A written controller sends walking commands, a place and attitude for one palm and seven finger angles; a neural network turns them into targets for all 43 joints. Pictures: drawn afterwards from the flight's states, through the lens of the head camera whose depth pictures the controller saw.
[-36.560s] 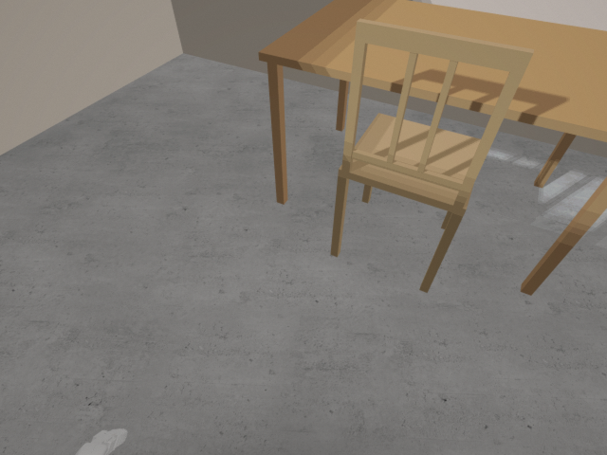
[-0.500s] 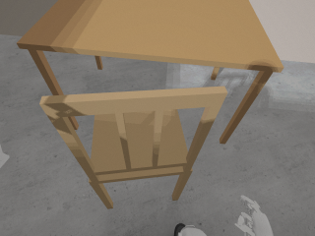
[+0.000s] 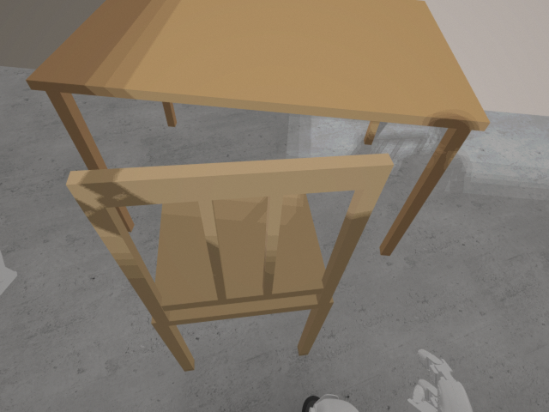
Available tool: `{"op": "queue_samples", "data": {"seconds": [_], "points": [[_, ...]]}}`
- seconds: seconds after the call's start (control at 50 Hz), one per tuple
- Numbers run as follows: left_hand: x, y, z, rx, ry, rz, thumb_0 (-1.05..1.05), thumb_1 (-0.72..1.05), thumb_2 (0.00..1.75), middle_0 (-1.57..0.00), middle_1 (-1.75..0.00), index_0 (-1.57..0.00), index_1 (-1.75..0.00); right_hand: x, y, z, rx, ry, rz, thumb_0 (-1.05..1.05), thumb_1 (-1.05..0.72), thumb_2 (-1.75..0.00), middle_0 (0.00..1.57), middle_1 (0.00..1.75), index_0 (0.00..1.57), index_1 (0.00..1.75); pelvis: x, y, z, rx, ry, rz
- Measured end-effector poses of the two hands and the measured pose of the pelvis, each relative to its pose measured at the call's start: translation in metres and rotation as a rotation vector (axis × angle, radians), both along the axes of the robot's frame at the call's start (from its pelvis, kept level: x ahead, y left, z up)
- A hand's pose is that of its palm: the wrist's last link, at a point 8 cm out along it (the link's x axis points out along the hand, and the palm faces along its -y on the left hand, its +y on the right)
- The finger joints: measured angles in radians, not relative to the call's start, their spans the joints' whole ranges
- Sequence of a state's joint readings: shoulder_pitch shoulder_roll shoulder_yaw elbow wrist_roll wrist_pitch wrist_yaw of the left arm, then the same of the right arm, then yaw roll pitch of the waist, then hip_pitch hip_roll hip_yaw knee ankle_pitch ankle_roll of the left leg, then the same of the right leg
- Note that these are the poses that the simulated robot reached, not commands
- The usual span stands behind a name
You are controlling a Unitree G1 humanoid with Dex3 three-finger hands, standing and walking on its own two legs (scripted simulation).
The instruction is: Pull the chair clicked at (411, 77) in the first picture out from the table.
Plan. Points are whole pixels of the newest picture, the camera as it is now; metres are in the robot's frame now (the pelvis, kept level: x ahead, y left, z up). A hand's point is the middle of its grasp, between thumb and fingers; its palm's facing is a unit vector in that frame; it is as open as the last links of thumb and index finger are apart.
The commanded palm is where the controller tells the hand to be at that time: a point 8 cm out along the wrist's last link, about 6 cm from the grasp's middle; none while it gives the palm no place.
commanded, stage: step back with the hand held close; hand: left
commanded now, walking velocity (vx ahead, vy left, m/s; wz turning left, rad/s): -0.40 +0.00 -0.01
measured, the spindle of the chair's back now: (215, 256) +0.36 +0.12 -0.04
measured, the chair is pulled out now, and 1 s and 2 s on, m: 0.30 0.30 0.30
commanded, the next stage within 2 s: none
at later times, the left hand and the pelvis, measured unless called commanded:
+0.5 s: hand (5, 280) +0.20 +0.27 +0.18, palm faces +0.45 -0.73 -0.52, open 7.4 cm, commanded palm +0.13 +0.30 +0.20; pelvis -0.01 +0.00 +0.00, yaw +0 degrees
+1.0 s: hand (2, 295) +0.19 +0.26 +0.19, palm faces +0.47 -0.72 -0.50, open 7.4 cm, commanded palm +0.12 +0.30 +0.20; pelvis -0.02 +0.00 +0.00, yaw +0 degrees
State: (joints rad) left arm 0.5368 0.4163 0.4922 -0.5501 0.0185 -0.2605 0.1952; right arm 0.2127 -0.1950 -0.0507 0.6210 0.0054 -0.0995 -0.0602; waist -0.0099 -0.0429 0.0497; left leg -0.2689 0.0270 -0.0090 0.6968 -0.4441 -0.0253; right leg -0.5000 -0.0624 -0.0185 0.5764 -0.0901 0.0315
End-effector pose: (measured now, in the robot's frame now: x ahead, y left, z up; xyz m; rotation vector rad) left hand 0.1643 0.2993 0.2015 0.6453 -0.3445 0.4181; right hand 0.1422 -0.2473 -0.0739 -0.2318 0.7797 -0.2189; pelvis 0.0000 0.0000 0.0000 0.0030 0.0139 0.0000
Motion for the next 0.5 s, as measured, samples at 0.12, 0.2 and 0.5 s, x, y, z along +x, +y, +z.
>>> {"op": "queue_samples", "data": {"seconds": [0.12, 0.2, 0.5], "points": [[-0.001, -0.004, 0.003, -0.015, -0.035, -0.024, 0.02, 0.89, 0.9, -0.21, -0.3, -0.21, -0.3, 0.001, 0.002, 0.005, -0.016, -0.003, 0.015, 0.02, -0.9, -0.9, 0.2, 0.3, 0.2, 0.3, -0.003, 0.002, 0.002, 0.003, 0.001, -0.001], [-0.002, -0.002, 0.007, 0.017, -0.046, -0.02, 0.02, 0.89, 0.9, -0.21, -0.3, -0.21, -0.3, 0.003, 0.003, 0.005, -0.006, -0.028, 0.009, 0.02, -0.9, -0.9, 0.2, 0.3, 0.2, 0.3, -0.003, 0.0, 0.0, 0.004, -0.01, -0.001], [-0.004, 0.0, 0.001, 0.012, 0.016, -0.027, 0.02, 0.89, 0.9, -0.21, -0.3, -0.21, -0.3, -0.015, 0.0, 0.006, -0.02, 0.024, 0.008, 0.02, -0.9, -0.9, 0.2, 0.3, 0.2, 0.3, -0.012, 0.004, 0.004, 0.002, 0.009, -0.001]]}}
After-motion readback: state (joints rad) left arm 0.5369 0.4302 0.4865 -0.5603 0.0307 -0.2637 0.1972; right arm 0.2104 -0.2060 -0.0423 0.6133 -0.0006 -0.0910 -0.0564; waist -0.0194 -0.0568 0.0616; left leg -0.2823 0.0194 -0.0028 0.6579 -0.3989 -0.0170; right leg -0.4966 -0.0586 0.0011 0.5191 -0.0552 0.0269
